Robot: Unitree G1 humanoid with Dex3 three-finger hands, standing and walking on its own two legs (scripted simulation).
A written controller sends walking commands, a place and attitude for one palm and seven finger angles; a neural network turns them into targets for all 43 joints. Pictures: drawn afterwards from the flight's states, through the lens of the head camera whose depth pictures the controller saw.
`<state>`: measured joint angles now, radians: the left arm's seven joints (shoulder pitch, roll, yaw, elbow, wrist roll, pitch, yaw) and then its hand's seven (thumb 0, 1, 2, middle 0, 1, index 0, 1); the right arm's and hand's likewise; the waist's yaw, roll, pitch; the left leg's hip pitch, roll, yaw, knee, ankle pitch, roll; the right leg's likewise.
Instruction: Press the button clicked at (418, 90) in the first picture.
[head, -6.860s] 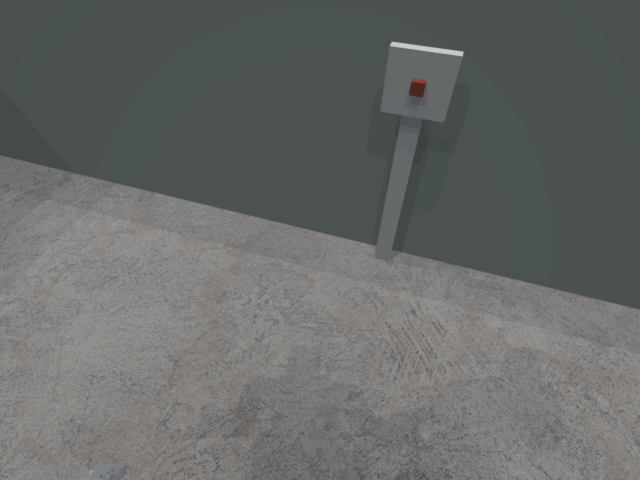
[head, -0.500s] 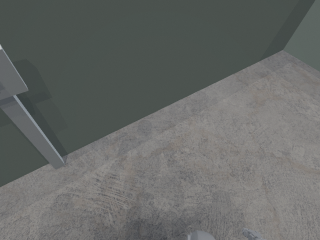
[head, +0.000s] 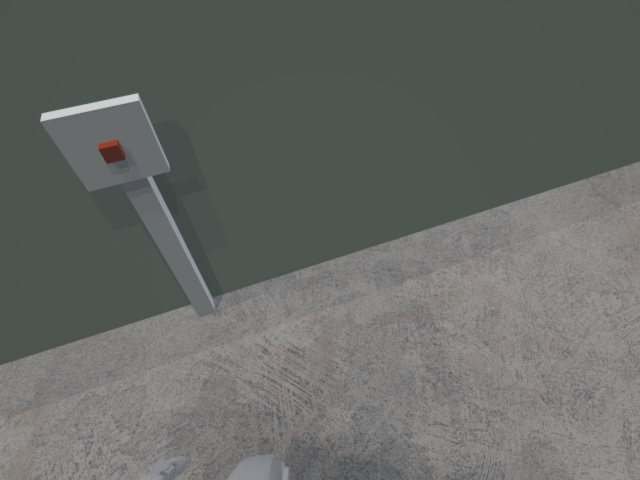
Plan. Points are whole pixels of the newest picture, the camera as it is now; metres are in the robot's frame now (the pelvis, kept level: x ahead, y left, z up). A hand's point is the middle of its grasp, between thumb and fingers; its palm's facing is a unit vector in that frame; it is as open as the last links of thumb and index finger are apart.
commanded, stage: turn to face it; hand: left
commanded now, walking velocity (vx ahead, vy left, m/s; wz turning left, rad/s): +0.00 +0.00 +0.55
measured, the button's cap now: (112, 150) +0.72 +0.45 -0.01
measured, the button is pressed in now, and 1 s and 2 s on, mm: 0 0 0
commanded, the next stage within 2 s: take the last steps up to it in 0.56 s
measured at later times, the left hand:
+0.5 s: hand out of the picture +0.01 +0.29 -0.17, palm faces +0.25 -0.94 -0.23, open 7.4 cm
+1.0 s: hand out of the picture -0.06 +0.19 -0.16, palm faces +0.38 -0.90 -0.21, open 7.4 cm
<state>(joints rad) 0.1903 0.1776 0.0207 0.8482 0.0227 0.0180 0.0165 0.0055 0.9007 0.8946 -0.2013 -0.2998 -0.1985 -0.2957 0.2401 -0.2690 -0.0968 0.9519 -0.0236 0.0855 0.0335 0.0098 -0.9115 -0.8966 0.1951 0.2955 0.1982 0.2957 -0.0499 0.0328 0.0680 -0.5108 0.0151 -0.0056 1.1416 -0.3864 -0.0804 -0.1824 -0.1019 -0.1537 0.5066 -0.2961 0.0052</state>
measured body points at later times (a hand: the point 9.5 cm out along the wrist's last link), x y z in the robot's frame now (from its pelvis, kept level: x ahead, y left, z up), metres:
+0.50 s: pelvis -0.01 +0.07 +0.00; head +0.01 +0.09 +0.45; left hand +0.00 +0.34 -0.15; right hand +0.14 -0.15 -0.12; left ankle -0.01 +0.15 -0.74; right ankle +0.01 -0.09 -0.67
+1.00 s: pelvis +0.03 +0.04 +0.01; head +0.03 +0.02 +0.46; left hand -0.08 +0.24 -0.14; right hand +0.11 -0.19 -0.16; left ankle +0.00 +0.19 -0.68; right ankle +0.01 -0.07 -0.74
